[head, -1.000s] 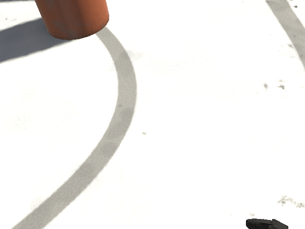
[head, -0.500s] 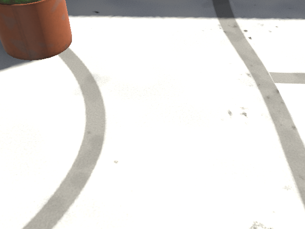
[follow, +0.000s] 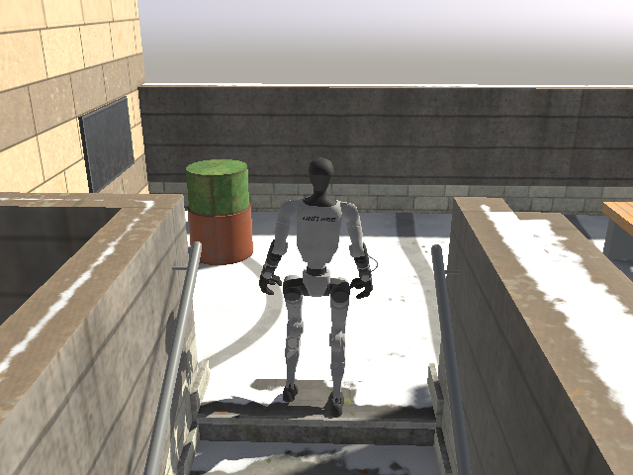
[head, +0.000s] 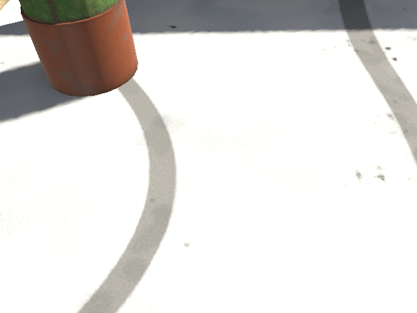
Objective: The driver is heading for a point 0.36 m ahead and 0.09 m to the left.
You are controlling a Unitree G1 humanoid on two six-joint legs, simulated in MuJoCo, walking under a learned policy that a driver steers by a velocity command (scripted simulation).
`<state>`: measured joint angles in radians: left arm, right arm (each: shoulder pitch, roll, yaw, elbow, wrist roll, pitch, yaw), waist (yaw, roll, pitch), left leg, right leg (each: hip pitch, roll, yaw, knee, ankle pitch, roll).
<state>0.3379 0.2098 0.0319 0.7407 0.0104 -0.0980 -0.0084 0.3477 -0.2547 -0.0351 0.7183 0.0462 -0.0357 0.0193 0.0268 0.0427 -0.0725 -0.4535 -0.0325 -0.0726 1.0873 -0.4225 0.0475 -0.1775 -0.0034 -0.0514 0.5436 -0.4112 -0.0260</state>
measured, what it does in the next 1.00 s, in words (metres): walks ahead: left foot, then right foot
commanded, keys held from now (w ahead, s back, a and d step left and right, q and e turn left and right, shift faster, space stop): w+q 0.28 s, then no key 0.72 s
